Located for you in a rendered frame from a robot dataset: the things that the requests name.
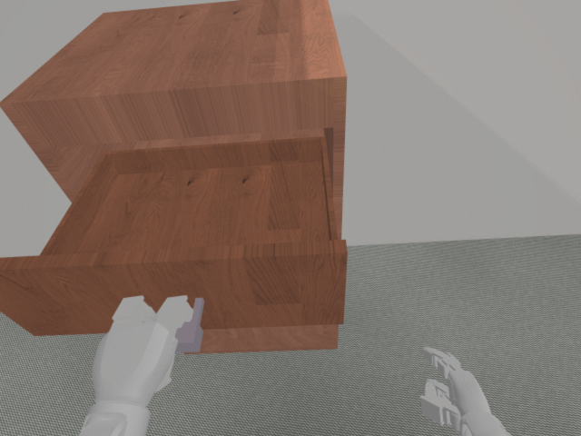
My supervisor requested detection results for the handle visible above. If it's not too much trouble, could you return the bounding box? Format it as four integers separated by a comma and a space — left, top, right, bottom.
110, 298, 204, 352

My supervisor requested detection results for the robot right forearm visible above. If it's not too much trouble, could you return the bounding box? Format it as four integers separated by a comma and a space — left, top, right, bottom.
459, 411, 512, 436

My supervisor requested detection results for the left robot hand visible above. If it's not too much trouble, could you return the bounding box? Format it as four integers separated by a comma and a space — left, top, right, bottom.
92, 295, 193, 407

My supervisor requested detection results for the right robot hand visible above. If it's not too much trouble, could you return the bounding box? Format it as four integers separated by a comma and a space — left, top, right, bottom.
420, 347, 491, 436

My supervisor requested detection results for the drawer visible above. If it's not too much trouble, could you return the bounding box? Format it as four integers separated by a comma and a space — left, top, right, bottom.
0, 136, 348, 336

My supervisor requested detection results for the cabinet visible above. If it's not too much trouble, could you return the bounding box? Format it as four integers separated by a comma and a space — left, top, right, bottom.
0, 0, 347, 354

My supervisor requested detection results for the robot left forearm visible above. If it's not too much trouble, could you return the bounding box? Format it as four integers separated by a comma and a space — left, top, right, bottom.
78, 400, 151, 436

